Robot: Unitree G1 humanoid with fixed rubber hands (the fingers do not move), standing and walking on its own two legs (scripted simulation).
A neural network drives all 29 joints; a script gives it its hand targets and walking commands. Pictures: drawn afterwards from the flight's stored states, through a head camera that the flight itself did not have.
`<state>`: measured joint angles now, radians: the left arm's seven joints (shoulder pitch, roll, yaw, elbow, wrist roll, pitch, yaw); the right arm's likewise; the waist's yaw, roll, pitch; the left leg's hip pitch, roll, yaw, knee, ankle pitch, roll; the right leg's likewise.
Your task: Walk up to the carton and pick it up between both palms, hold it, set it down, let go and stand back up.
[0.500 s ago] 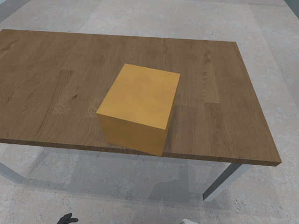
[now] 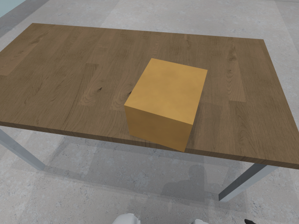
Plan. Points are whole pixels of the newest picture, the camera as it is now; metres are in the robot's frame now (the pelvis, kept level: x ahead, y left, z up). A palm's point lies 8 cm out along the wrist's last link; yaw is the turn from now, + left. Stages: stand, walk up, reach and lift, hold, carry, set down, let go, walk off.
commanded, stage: walk up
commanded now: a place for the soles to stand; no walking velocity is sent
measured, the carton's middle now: (167, 103) +0.47 -0.03 +0.01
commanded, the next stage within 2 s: reach and lift in 1.54 s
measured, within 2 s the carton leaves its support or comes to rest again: neither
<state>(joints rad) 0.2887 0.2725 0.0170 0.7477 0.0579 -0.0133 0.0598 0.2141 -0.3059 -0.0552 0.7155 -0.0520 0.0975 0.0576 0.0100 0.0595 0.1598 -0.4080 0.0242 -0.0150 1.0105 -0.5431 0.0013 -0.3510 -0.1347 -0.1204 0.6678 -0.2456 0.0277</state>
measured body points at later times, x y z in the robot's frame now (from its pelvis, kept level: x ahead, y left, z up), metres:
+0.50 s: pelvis +0.00 +0.06 +0.01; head +0.02 +0.05 +0.46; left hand +0.11 +0.30 -0.11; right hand +0.04 -0.18 -0.13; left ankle +0.02 +0.14 -0.71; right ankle +0.01 -0.05 -0.71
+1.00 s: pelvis +0.01 +0.04 +0.02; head +0.02 +0.04 +0.47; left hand +0.12 +0.27 -0.11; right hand +0.02 -0.22 -0.12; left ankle +0.02 +0.14 -0.71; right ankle +0.01 -0.05 -0.71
